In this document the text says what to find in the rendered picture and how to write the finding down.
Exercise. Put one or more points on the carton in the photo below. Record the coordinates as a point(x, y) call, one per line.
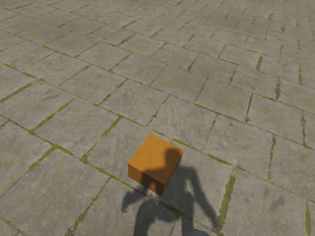
point(154, 163)

